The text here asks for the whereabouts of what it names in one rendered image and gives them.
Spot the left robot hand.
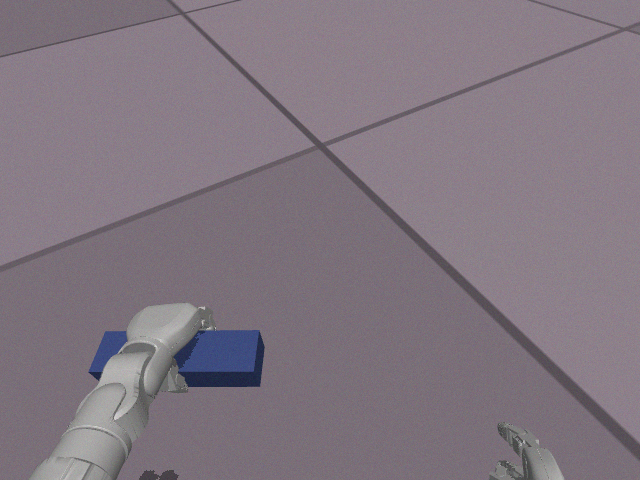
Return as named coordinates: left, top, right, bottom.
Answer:
left=126, top=303, right=216, bottom=393

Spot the left robot arm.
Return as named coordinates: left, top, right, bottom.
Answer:
left=28, top=337, right=172, bottom=480

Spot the carton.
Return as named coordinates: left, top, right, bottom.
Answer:
left=89, top=330, right=265, bottom=387

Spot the right robot hand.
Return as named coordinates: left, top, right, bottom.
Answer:
left=489, top=422, right=565, bottom=480

